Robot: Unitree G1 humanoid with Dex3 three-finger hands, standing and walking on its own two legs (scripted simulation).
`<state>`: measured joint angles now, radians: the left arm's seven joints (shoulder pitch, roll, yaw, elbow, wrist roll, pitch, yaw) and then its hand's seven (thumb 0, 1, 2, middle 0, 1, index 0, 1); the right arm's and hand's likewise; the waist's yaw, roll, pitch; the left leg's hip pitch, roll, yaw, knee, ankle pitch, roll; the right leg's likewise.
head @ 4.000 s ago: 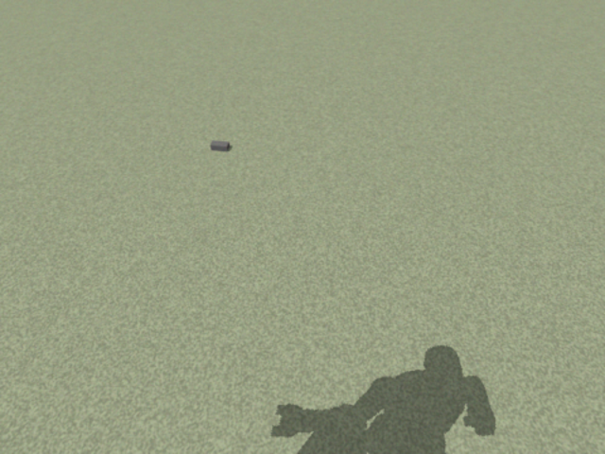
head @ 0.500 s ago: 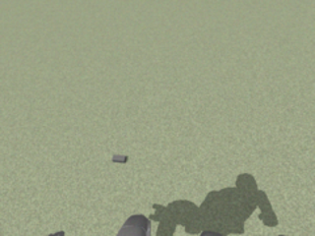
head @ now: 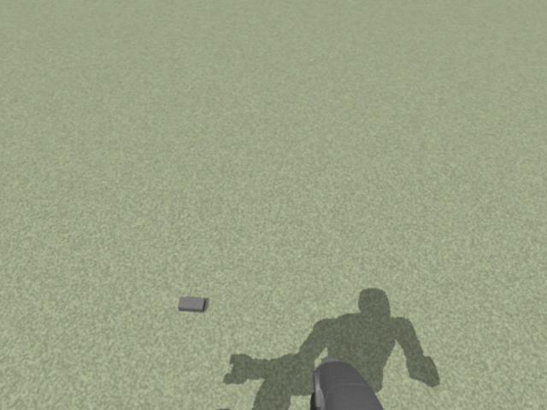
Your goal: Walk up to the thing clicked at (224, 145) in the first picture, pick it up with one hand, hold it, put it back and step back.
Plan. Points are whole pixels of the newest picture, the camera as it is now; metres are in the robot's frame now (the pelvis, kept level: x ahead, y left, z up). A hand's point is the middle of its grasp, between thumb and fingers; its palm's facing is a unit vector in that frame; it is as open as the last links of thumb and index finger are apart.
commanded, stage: walk up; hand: left
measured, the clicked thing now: (192, 304) +0.53 +0.30 -0.75
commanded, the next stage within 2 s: none
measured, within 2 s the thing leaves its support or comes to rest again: neither
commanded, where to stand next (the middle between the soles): +0.12 -0.01 m, yaw +0 degrees
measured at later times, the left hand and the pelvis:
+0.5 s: hand (120, 391) +0.17 +0.27 -0.16, palm faces -0.02 -0.94 -0.35, open 7.4 cm; pelvis +0.07 +0.01 -0.02, yaw -1 degrees
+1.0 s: hand (126, 398) +0.15 +0.25 -0.15, palm faces -0.01 -0.94 -0.34, open 7.4 cm; pelvis +0.09 +0.00 +0.00, yaw -1 degrees
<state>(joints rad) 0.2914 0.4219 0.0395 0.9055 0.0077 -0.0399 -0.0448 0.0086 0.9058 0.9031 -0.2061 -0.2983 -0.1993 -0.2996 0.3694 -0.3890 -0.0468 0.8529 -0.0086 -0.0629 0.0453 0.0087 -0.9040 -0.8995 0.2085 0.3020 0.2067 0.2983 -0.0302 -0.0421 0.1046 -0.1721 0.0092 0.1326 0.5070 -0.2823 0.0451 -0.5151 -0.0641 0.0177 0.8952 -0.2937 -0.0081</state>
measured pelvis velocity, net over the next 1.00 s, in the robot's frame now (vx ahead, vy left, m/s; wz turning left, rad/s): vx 0.09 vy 0.00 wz -0.01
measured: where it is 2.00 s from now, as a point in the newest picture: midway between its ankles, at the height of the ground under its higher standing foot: outside the picture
